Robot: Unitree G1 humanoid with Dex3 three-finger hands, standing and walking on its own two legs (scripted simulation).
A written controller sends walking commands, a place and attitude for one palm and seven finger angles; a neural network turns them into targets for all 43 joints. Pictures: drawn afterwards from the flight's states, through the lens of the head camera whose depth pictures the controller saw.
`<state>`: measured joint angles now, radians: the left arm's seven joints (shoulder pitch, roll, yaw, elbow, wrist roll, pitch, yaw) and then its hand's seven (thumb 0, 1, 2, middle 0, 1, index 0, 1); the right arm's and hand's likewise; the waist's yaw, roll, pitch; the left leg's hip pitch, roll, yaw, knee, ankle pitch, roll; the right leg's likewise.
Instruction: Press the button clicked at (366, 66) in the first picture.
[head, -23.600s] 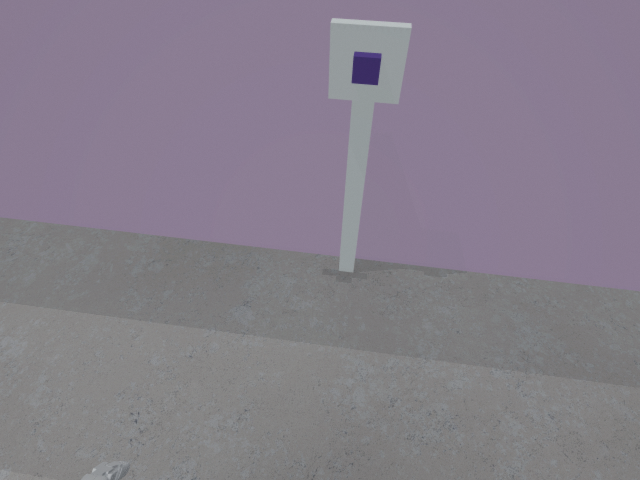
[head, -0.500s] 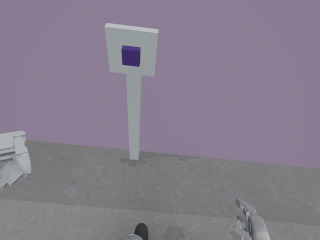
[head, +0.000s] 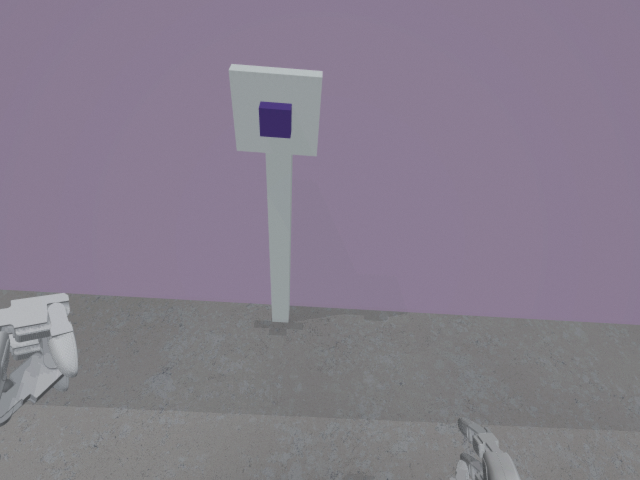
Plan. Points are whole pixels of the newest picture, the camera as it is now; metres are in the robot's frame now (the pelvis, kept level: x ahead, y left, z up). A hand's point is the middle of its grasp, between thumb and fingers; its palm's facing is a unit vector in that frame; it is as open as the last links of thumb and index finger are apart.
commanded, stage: stop stepping back and stand still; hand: left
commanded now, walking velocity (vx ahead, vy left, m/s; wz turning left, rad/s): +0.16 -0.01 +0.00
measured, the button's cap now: (275, 119) +0.77 +0.14 +0.07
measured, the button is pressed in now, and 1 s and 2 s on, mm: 0 0 0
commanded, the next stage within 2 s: let the arm hang, fingers relaxed in 0.86 s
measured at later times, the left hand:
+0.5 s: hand (62, 344) +0.20 +0.25 +0.15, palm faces +0.36 -0.80 -0.49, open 3.1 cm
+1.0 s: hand (85, 337) +0.22 +0.25 +0.12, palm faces +0.31 -0.81 -0.50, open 3.0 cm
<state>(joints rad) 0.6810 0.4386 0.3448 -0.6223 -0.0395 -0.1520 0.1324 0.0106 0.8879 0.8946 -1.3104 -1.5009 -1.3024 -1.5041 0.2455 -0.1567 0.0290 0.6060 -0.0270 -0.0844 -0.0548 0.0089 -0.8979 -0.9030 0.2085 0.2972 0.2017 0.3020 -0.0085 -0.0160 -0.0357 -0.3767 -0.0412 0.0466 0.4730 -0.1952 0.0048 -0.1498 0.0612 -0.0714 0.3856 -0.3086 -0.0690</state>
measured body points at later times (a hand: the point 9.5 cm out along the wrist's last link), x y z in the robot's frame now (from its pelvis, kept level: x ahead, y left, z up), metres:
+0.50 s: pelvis +0.02 +0.01 +0.00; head +0.03 +0.01 +0.45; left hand +0.17 +0.29 +0.18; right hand +0.18 -0.20 -0.10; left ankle +0.05 +0.11 -0.74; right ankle +0.03 -0.09 -0.74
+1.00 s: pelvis +0.04 +0.01 +0.00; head +0.06 +0.00 +0.45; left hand +0.20 +0.29 +0.15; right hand +0.23 -0.22 -0.09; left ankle +0.05 +0.11 -0.74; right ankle +0.03 -0.09 -0.74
